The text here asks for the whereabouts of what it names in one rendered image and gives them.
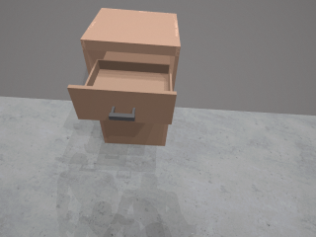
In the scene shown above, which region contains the cabinet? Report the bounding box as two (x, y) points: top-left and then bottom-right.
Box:
(80, 8), (181, 146)

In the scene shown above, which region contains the handle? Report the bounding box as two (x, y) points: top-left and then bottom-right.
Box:
(109, 106), (135, 121)

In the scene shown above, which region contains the drawer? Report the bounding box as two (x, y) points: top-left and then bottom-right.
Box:
(67, 59), (177, 124)

